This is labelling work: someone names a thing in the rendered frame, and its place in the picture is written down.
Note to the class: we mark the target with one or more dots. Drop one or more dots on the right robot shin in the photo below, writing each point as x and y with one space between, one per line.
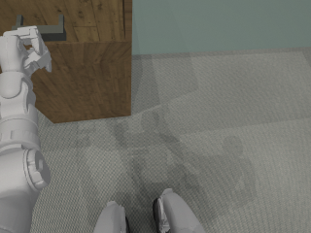
164 225

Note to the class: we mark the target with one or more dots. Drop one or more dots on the cabinet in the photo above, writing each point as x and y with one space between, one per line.
89 80

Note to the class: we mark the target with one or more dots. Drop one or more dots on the left robot hand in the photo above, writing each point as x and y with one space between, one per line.
14 57

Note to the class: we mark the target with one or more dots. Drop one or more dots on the handle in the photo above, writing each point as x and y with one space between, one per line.
49 33

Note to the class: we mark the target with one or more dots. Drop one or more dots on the left robot forearm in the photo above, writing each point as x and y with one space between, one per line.
19 120

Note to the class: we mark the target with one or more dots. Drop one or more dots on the left robot thigh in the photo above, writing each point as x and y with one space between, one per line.
111 220

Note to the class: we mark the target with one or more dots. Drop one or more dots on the drawer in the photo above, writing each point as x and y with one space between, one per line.
84 20

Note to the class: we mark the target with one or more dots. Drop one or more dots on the robot left upper arm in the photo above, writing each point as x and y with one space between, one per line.
23 174

